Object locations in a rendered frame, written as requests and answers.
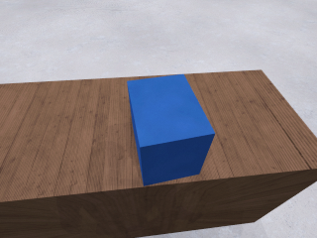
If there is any carton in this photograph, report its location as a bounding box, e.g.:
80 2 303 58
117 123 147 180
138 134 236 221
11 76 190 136
127 74 216 186

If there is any pedestal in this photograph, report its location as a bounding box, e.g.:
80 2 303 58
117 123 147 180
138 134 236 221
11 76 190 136
0 69 317 238

